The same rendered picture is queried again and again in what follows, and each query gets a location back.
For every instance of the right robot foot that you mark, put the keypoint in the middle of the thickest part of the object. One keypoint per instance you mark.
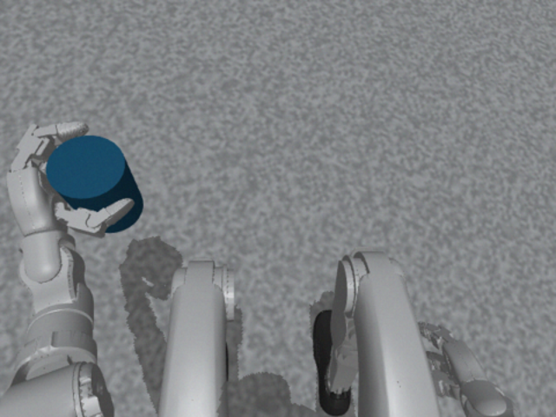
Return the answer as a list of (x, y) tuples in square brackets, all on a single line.
[(332, 404)]

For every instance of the right robot hand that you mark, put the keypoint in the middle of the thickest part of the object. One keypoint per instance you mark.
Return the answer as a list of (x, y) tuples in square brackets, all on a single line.
[(456, 367)]

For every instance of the left robot hand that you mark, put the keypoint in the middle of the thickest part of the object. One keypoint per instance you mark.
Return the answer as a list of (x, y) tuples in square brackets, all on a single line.
[(35, 203)]

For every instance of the can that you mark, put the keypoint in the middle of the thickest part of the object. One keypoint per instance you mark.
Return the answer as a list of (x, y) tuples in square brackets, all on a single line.
[(91, 172)]

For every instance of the right robot arm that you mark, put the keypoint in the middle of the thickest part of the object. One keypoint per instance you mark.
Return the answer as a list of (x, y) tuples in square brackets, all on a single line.
[(481, 398)]

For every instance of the left robot arm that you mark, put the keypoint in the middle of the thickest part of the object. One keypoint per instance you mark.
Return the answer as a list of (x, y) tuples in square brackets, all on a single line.
[(56, 372)]

